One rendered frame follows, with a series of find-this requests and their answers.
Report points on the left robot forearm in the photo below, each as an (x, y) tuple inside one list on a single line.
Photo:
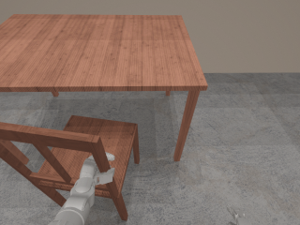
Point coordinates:
[(76, 209)]

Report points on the table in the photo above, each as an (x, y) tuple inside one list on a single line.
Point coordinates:
[(100, 53)]

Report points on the left robot hand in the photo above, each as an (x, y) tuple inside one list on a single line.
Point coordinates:
[(90, 169)]

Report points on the right robot hand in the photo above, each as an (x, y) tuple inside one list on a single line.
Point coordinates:
[(238, 215)]

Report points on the chair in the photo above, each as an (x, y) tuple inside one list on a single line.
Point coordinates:
[(81, 138)]

